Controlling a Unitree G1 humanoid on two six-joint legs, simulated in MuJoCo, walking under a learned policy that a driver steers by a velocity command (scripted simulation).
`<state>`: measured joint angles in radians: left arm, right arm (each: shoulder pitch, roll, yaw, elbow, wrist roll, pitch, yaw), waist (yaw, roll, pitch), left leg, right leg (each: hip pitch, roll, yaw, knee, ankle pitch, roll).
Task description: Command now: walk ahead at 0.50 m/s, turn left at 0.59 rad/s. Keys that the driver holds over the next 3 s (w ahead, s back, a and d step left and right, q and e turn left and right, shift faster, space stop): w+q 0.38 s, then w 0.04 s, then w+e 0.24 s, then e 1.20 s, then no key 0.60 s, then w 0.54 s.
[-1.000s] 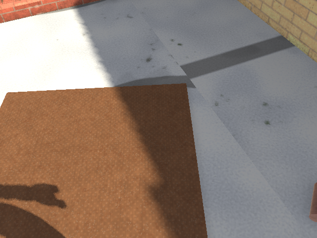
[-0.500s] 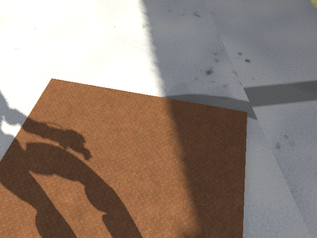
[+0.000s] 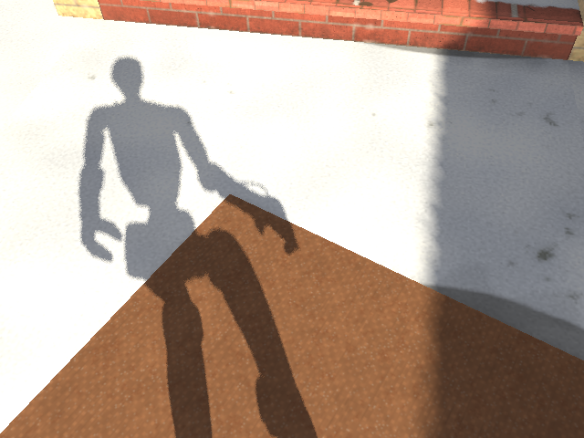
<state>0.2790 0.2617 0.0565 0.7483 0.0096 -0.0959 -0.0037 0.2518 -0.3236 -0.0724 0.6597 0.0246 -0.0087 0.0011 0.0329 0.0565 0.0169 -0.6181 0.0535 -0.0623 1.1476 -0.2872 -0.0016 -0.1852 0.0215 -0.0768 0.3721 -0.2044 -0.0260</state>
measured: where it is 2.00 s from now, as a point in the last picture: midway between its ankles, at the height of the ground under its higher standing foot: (264, 390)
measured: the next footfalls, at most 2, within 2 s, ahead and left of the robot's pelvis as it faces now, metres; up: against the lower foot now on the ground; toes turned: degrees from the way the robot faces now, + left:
left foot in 0.30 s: +0.31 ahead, +0.17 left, +0.00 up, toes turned +13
right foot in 0.82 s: +0.66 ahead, +0.04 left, +0.00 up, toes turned +9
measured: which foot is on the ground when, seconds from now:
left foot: up 0.00-0.28, down 0.30-0.82, up 0.84-1.00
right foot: down 0.00-0.30, up 0.32-0.80, down 0.82-1.00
